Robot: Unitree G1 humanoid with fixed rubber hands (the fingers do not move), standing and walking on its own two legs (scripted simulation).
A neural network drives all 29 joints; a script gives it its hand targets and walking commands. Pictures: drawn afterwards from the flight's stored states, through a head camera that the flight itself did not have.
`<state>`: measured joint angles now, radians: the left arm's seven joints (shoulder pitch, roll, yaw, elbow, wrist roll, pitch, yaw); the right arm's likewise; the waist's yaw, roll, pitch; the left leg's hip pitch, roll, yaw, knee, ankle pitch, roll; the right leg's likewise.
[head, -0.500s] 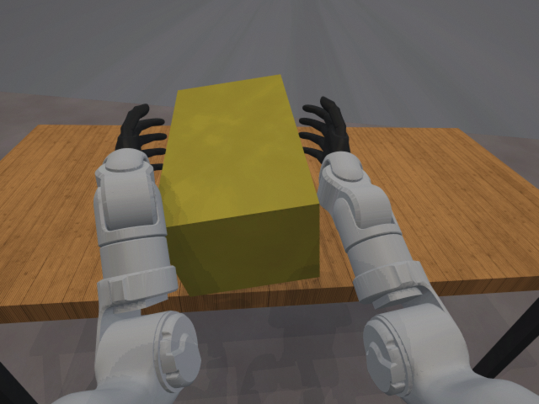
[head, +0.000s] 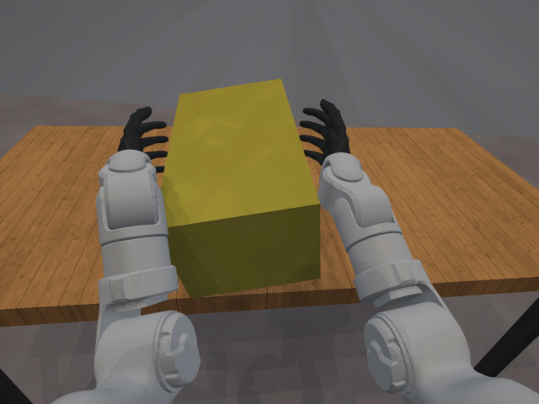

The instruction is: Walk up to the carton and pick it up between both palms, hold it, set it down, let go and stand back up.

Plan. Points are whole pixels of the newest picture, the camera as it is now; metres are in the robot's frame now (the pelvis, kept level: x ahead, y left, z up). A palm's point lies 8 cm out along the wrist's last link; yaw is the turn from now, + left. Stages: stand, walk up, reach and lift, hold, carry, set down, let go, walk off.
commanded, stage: hold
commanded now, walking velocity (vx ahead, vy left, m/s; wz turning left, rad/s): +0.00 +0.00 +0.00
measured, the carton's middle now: (241, 175) +0.41 +0.02 +0.19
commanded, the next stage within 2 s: none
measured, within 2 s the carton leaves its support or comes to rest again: neither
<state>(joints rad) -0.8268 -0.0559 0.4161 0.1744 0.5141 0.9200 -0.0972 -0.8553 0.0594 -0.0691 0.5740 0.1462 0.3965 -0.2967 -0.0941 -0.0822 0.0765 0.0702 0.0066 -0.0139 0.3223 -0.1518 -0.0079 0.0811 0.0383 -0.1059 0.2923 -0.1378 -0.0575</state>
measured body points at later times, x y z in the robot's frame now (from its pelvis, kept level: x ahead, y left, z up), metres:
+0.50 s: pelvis +0.00 +0.00 +0.00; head -0.07 +0.03 +0.44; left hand +0.37 +0.16 +0.24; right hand +0.37 -0.11 +0.25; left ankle +0.04 +0.13 -0.75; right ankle +0.04 -0.07 -0.75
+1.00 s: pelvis +0.00 +0.00 +0.00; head -0.07 +0.03 +0.44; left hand +0.37 +0.17 +0.24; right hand +0.37 -0.11 +0.25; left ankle +0.04 +0.13 -0.75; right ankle +0.04 -0.07 -0.75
